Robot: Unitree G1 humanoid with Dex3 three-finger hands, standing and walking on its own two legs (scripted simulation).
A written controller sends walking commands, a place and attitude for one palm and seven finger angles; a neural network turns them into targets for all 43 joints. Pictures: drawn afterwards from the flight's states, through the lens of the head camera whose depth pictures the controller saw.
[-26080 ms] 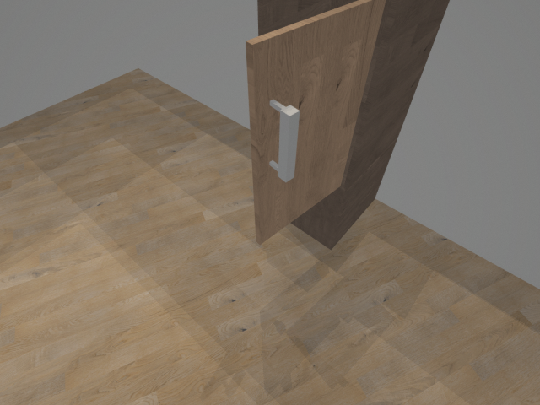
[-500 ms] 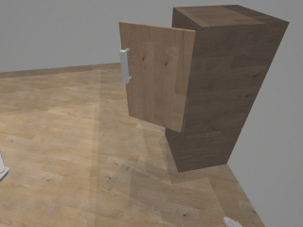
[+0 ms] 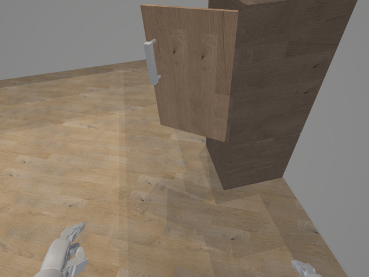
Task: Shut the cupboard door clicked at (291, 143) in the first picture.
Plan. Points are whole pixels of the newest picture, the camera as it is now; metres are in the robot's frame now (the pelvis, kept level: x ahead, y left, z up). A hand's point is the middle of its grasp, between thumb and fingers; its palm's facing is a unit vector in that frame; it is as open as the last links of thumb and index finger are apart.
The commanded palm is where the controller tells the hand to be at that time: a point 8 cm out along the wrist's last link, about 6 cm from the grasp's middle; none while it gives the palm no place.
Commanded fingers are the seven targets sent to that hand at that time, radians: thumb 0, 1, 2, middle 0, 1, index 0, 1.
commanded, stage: let the arm hang, fingers relaxed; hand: left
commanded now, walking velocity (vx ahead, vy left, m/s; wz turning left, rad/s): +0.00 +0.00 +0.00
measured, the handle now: (154, 62) +0.92 +0.17 +0.06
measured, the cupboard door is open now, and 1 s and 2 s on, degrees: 54 54 54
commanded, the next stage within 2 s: look to check the result in 0.90 s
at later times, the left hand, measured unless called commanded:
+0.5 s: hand out of the picture -0.06 +0.15 -0.16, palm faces +0.09 -0.98 -0.19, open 7.4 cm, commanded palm none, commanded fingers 0.00 0.90 0.90 -0.20 -0.30 -0.20 -0.30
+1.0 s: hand out of the picture -0.02 +0.13 -0.16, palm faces +0.06 -0.98 -0.16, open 7.3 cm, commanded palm none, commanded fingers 0.00 0.90 0.90 -0.20 -0.30 -0.20 -0.30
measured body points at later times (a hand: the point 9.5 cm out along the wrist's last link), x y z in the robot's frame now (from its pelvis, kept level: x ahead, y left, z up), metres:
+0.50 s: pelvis -0.01 -0.02 +0.02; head -0.01 -0.02 +0.47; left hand -0.06 +0.20 -0.14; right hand -0.01 -0.23 -0.14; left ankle +0.05 +0.08 -0.72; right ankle -0.03 -0.12 -0.72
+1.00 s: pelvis +0.00 -0.03 +0.02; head +0.00 -0.03 +0.47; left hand -0.02 +0.18 -0.14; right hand -0.02 -0.26 -0.14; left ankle +0.05 +0.08 -0.72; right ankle -0.03 -0.12 -0.72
